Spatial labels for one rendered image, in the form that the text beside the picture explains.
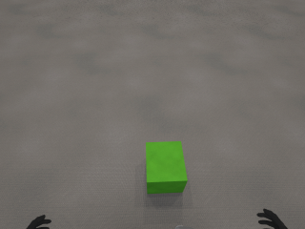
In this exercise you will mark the right robot hand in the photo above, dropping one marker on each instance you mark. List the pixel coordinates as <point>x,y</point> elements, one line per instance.
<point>273,221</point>

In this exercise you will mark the left robot hand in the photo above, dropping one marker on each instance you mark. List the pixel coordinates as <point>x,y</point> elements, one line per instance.
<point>39,221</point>

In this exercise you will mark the carton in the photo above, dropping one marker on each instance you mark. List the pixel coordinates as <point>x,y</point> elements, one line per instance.
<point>165,167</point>

